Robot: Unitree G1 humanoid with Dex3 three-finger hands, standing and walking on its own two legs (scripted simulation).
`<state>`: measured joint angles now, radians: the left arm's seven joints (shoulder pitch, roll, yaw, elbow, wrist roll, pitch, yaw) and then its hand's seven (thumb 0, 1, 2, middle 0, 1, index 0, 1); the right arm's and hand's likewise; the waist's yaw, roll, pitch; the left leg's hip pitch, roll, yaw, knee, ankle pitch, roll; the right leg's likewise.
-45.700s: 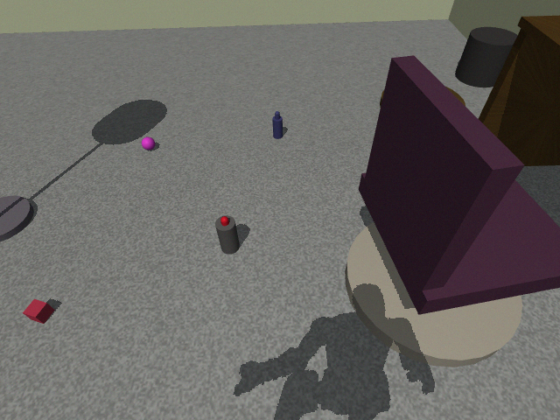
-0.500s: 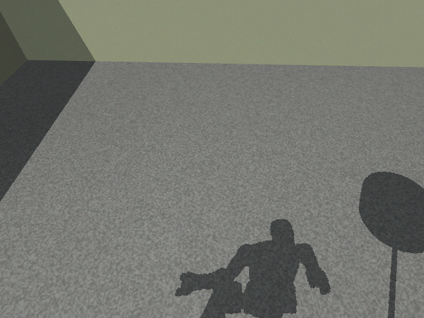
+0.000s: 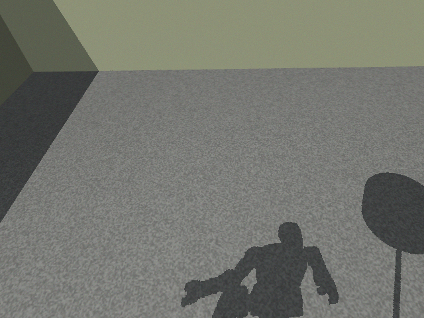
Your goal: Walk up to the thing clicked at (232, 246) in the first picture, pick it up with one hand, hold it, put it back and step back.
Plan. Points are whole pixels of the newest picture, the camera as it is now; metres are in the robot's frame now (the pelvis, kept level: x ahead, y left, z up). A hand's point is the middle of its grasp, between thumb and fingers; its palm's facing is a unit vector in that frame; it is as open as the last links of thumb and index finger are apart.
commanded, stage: stand
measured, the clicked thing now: out of the picture -0.23 -1.67 -0.68
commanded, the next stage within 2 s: none
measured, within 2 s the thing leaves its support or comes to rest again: neither
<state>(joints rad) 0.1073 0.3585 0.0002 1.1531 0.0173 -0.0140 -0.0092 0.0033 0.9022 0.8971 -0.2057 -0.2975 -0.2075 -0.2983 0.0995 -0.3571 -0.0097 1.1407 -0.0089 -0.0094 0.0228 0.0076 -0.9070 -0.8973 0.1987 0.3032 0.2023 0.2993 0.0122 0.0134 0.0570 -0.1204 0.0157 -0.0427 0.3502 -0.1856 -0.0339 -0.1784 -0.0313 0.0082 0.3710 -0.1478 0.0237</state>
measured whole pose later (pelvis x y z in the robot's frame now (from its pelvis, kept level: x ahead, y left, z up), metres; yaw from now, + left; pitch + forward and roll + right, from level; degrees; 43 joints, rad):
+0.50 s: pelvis +0.01 -0.01 +0.00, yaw +1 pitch -2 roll +0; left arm 0.08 0.35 0.00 1.14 0.01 -0.01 -0.01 0.00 0.90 0.90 -0.21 -0.30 -0.21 -0.30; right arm 0.11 -0.36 0.00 1.14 -0.01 -0.01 0.01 0.01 -0.91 -0.90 0.20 0.30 0.20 0.30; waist 0.00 0.02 0.06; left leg -0.11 0.03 -0.06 0.34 -0.19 -0.05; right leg -0.16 -0.02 -0.01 0.36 -0.16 0.01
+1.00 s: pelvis +0.02 -0.01 +0.00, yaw +0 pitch -3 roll +0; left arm 0.10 0.35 0.00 1.13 0.01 -0.01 -0.01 0.00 0.90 0.90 -0.21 -0.30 -0.21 -0.30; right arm 0.11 -0.36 0.01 1.13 -0.01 -0.01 0.01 0.01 -0.91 -0.90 0.20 0.30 0.20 0.30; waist 0.01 0.01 0.05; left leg -0.09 0.03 -0.05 0.33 -0.20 -0.05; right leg -0.15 -0.02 -0.01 0.35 -0.16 0.01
